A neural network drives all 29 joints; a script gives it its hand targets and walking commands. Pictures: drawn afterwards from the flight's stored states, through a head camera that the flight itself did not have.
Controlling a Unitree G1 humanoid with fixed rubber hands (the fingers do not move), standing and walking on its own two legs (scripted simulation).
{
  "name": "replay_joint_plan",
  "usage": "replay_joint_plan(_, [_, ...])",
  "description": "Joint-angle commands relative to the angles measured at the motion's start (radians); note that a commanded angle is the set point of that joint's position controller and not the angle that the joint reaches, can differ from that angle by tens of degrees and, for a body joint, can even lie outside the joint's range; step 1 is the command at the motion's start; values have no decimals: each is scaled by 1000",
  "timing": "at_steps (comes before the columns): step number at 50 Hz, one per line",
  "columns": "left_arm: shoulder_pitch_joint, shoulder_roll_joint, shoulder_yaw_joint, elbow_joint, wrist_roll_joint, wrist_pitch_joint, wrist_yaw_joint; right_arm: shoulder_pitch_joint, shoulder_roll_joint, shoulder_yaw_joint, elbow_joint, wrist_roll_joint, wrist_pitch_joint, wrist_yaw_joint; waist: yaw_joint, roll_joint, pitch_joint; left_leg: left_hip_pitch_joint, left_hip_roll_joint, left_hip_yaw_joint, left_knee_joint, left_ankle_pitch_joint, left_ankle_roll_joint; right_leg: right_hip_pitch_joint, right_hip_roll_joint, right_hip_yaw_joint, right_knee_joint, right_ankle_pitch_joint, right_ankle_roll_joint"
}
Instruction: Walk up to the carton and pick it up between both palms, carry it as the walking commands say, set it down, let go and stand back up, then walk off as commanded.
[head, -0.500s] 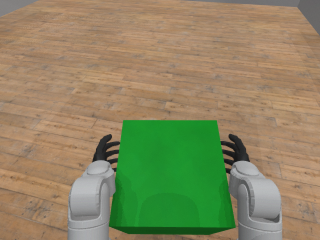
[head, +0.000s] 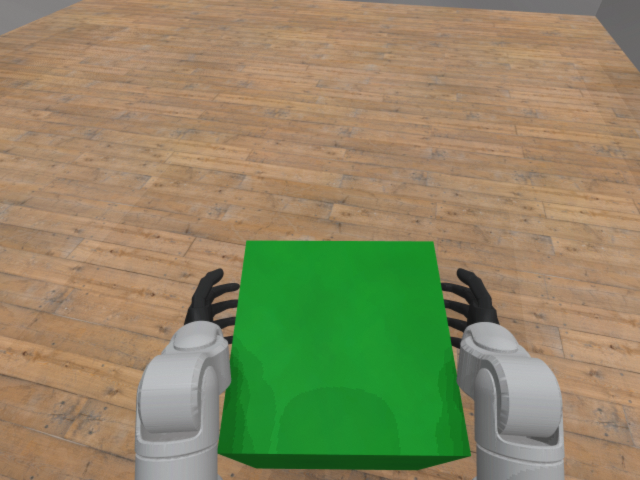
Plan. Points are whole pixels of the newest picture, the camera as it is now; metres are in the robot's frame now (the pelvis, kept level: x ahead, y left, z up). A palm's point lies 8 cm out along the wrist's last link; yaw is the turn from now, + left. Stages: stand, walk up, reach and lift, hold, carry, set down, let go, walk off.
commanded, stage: carry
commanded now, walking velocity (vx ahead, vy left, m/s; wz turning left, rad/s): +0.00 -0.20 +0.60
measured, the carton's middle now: (338, 363) +0.27 +0.00 +0.00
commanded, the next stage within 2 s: hold in 1.28 s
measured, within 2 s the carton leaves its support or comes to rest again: neither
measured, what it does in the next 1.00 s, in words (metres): stands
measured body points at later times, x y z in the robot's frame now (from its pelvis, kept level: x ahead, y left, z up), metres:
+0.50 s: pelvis -0.01 -0.01 -0.01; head -0.01 -0.01 +0.44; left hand +0.24 +0.16 +0.08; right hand +0.26 -0.14 +0.08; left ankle +0.01 +0.13 -0.74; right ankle +0.04 -0.09 -0.74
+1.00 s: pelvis -0.02 +0.00 +0.00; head -0.03 +0.00 +0.45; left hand +0.24 +0.17 +0.09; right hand +0.26 -0.14 +0.09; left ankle +0.01 +0.13 -0.74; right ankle +0.04 -0.09 -0.74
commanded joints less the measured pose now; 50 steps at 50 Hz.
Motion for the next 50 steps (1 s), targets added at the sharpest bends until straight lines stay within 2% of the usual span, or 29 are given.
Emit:
replay_joint_plan(1, [-430,-917,-584,-99,-393,-25,-269,-405,938,604,-103,387,-15,270,4,8,-187,37,97,-115,-79,87,37,92,-99,100,-82,60,-15])
replay_joint_plan(6, [-424,-924,-589,-109,-398,-17,-263,-411,953,610,-123,397,-7,275,8,55,-206,-6,120,-176,-27,133,57,66,-100,70,-1,45,-23])
replay_joint_plan(8, [-427,-927,-592,-115,-399,-16,-262,-407,957,609,-125,397,-6,276,8,57,-212,-23,120,-196,-4,133,65,55,-110,71,13,33,-26])
replay_joint_plan(10, [-432,-932,-595,-122,-402,-16,-263,-407,963,612,-133,397,-6,277,9,31,-211,-58,101,-189,30,106,61,63,-134,87,-7,15,-35])
replay_joint_plan(13, [-448,-951,-602,-131,-414,-22,-267,-412,971,618,-147,398,-7,276,12,-81,-224,-135,7,-83,124,-35,23,139,-224,179,-116,92,-88])
replay_joint_plan(14, [-450,-960,-604,-137,-419,-24,-268,-407,973,619,-150,399,-8,275,10,-93,-235,-126,-8,-69,130,-70,19,144,-241,183,-123,121,-99])
replay_joint_plan(16, [-447,-969,-610,-148,-426,-26,-271,-404,979,619,-157,401,-12,275,6,-60,-243,-73,-7,-70,78,-43,29,128,-220,137,-97,120,-85])
replay_joint_plan(18, [-441,-968,-616,-158,-429,-26,-273,-405,984,616,-160,402,-17,275,9,-2,-245,-41,24,-106,42,61,40,109,-174,93,-62,55,-52])
replay_joint_plan(20, [-437,-962,-618,-165,-427,-25,-273,-401,983,615,-161,404,-18,273,12,20,-253,-37,48,-137,20,118,48,110,-149,79,-46,0,-35])
replay_joint_plan(24, [-432,-947,-615,-162,-424,-20,-275,-393,970,613,-154,399,-15,270,12,-1,-252,-58,45,-138,3,93,48,124,-160,99,-62,-3,-36])
replay_joint_plan(36, [-438,-929,-590,-117,-405,-6,-273,-412,954,605,-119,395,-2,269,12,-3,-212,-68,45,-143,-52,56,49,110,-158,100,-86,-63,-19])
replay_joint_plan(50, [-460,-927,-563,-55,-379,-37,-280,-434,942,572,-53,376,-35,277,13,1,-223,-41,42,-143,-72,75,56,120,-147,91,-83,-32,-11])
